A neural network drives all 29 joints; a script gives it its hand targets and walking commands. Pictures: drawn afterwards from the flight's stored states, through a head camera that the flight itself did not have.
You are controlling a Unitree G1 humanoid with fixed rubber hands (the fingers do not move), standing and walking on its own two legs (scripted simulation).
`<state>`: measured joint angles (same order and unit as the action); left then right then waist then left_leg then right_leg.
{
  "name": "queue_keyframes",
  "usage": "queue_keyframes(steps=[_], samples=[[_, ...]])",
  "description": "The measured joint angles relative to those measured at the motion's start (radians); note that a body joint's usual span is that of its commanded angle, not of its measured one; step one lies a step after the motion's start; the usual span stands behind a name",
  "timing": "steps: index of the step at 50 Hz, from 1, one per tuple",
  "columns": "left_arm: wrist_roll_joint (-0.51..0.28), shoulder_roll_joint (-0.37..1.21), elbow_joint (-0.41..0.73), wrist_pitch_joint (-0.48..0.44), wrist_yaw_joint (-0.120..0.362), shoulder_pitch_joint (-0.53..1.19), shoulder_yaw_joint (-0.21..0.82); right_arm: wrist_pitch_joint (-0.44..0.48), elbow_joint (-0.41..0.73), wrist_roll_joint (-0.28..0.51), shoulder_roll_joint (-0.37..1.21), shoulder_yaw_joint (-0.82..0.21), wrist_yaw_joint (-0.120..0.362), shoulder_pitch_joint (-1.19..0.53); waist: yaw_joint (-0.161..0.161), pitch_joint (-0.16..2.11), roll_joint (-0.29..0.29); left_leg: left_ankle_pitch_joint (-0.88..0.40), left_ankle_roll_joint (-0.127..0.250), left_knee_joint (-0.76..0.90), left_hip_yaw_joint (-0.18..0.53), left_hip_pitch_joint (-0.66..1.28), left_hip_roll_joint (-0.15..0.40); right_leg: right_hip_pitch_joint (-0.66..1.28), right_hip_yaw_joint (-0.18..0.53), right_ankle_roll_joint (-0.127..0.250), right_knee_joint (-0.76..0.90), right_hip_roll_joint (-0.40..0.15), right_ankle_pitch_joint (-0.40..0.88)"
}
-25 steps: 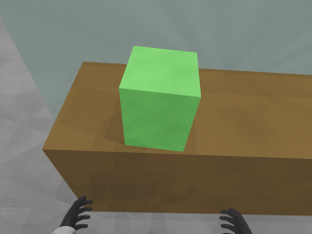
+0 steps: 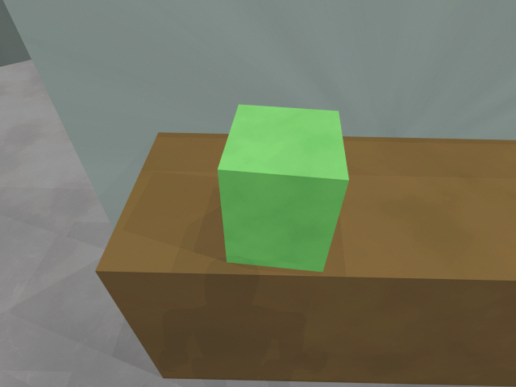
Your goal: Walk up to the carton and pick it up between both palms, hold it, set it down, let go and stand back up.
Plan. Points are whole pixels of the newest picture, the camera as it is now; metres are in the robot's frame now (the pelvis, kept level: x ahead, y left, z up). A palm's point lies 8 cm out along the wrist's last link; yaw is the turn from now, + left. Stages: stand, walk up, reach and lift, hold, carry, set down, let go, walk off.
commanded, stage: stand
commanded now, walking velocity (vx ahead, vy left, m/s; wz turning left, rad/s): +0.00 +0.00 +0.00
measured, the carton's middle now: (281, 188) +0.49 -0.03 +0.05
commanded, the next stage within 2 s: none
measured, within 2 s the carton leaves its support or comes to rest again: neither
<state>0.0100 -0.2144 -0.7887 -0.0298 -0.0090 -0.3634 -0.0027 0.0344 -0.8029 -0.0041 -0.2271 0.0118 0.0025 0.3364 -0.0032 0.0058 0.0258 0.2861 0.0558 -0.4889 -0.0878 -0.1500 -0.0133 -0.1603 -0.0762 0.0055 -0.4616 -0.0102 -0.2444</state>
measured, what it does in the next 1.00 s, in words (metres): stands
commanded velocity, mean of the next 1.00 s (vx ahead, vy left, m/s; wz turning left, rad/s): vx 0.00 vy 0.00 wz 0.00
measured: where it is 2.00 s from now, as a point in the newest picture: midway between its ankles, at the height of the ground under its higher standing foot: outside the picture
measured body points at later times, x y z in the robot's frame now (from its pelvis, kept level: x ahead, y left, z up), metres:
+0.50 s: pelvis -0.03 +0.03 +0.00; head -0.04 +0.03 +0.45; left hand -0.01 +0.27 -0.15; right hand +0.00 -0.22 -0.14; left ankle -0.01 +0.08 -0.74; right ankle +0.01 -0.11 -0.74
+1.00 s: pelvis -0.02 +0.02 +0.00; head -0.03 +0.01 +0.45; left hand -0.03 +0.24 -0.15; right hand -0.01 -0.22 -0.15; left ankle -0.01 +0.08 -0.74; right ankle +0.01 -0.11 -0.74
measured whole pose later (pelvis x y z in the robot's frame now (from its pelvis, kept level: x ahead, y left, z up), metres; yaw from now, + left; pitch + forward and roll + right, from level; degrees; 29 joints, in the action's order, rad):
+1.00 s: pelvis -0.02 +0.02 +0.00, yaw +0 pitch -2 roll +1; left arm 0.01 -0.16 -1.06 -0.02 -0.04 -0.37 0.03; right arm 0.02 -0.97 0.01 -0.18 0.00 -0.03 0.36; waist 0.00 -0.01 0.00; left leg 0.20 0.08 -0.39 -0.11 -0.15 -0.07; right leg -0.21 -0.05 -0.03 -0.46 -0.06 -0.21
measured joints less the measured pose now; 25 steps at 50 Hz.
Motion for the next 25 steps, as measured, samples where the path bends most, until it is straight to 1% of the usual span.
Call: queue_keyframes(steps=[13,25], samples=[[0.001,0.006,-0.086,0.009,-0.010,0.009,0.016,-0.003,-0.058,0.009,-0.002,-0.017,-0.010,0.026,0.007,-0.010,-0.025,-0.036,0.023,0.035,-0.011,0.005,-0.028,-0.006,0.011,-0.022,0.011,-0.026,0.027],[0.004,0.013,-0.174,0.014,-0.017,-0.006,0.022,-0.010,-0.099,0.011,0.010,-0.016,-0.018,0.041,0.006,-0.021,-0.030,-0.077,0.036,0.080,-0.026,-0.007,-0.058,-0.044,0.028,-0.041,0.006,-0.055,0.048]])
